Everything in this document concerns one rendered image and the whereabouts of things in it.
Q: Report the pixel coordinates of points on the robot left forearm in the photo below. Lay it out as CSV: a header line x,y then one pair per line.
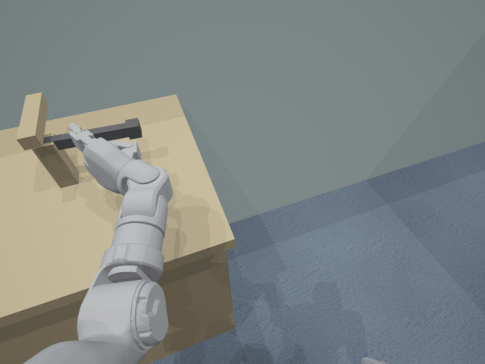
x,y
135,251

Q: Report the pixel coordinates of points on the counter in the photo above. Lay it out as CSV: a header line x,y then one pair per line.
x,y
56,222

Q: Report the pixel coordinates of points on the robot left upper arm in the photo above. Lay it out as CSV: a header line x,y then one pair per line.
x,y
118,324

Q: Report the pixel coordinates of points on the tap lever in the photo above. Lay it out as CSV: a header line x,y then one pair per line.
x,y
131,128

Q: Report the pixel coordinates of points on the left robot hand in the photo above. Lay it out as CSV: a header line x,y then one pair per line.
x,y
104,160

